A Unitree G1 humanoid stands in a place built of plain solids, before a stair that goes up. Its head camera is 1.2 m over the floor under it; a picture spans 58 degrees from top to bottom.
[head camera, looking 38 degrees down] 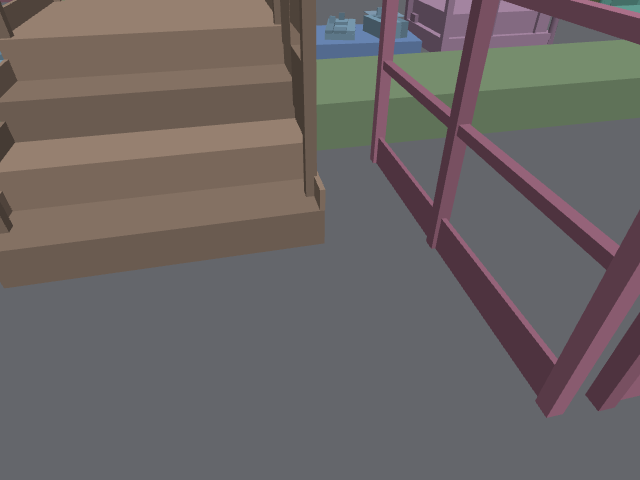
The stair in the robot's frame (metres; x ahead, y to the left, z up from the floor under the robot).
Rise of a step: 0.18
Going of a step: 0.28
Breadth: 1.30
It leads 13 degrees to the left of straight ahead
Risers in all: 4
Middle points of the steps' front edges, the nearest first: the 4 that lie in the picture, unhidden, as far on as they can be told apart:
1.37 0.61 0.18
1.64 0.67 0.36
1.91 0.73 0.54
2.19 0.80 0.72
